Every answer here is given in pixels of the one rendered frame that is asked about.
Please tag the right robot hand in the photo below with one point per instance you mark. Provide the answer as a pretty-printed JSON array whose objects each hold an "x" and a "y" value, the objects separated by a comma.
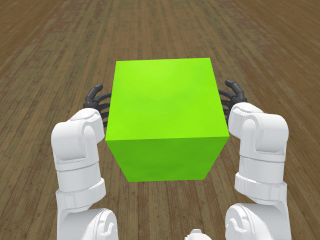
[{"x": 236, "y": 98}]

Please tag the robot right shin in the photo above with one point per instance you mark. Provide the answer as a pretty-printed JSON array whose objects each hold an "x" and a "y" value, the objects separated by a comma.
[{"x": 196, "y": 231}]

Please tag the robot left upper arm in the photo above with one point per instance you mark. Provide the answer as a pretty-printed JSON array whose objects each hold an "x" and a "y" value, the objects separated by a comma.
[{"x": 91, "y": 224}]

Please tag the robot left forearm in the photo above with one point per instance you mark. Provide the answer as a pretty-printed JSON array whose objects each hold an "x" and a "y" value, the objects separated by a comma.
[{"x": 76, "y": 158}]

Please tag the left robot hand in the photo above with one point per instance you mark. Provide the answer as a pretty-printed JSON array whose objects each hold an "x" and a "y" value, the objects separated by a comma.
[{"x": 93, "y": 102}]

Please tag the carton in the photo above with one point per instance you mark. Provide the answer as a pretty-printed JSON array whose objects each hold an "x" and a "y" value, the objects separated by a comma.
[{"x": 166, "y": 121}]

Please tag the robot right forearm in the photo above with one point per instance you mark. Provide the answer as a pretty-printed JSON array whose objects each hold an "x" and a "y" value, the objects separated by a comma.
[{"x": 263, "y": 141}]

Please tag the robot right upper arm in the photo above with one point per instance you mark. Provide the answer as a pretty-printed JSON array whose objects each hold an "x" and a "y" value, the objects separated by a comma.
[{"x": 249, "y": 221}]

